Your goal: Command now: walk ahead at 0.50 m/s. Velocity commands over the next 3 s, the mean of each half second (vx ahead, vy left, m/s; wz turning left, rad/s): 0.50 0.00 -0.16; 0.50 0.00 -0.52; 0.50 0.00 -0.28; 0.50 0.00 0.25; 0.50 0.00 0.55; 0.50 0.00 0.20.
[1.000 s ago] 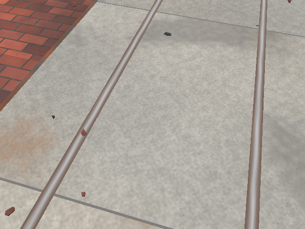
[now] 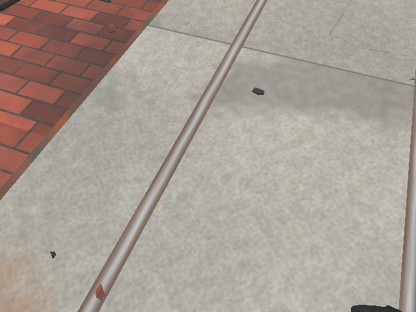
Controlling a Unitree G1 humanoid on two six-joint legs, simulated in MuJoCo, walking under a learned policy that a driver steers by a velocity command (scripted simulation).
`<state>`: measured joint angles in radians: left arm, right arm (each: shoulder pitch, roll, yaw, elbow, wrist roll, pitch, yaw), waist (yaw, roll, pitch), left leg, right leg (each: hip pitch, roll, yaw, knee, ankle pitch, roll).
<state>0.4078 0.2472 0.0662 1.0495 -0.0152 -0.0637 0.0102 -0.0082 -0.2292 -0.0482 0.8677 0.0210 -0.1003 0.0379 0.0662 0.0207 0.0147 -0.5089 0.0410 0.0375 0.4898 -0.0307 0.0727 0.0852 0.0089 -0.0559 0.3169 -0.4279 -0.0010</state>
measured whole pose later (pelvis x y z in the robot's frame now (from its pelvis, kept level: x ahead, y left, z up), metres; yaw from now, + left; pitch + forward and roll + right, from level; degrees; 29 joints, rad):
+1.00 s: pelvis +0.57 -0.07 +0.02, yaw -23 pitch +3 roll +0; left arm 0.35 0.27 0.08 0.82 -0.02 -0.05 0.01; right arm -0.01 -0.27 -0.05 0.77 0.00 -0.12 0.01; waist 0.09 0.04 0.01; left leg -0.57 0.03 -0.08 0.49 0.03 -0.03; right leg -0.10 0.11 0.17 0.40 -0.33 -0.07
